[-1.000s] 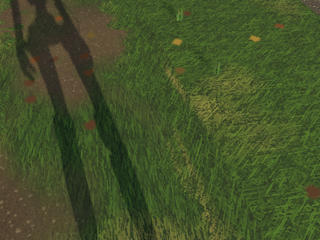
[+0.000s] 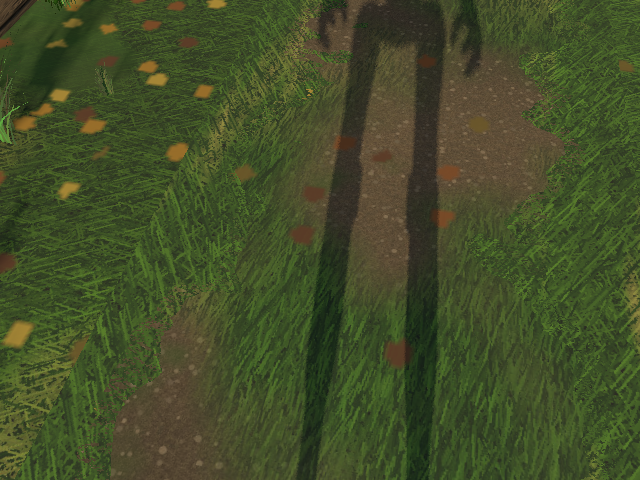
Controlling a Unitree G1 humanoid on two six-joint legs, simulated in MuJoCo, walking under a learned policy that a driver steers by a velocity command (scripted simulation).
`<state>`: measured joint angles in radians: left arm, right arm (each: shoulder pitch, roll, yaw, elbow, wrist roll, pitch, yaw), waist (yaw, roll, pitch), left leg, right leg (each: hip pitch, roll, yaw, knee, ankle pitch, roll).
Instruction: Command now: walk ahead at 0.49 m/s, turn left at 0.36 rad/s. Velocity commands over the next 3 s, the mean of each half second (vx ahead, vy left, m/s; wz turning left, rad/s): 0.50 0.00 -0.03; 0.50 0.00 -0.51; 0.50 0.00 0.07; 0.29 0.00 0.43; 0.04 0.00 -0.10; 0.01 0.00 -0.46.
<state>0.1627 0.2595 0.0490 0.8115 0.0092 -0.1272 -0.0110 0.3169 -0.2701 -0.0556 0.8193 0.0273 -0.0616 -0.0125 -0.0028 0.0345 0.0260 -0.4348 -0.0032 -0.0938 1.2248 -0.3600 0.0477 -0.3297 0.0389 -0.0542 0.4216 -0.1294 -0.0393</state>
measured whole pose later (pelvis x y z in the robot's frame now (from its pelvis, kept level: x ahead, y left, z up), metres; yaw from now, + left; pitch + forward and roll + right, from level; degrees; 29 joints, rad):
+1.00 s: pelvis +0.51 -0.03 -0.01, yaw -22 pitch +2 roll +0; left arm 0.18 0.28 0.08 0.72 -0.02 -0.05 -0.05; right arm 0.24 -0.28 -0.06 0.81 0.02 -0.11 -0.01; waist -0.01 0.01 0.06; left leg -0.36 0.07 -0.02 1.25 -0.41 0.00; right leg -0.41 0.08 -0.04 0.58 -0.19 -0.11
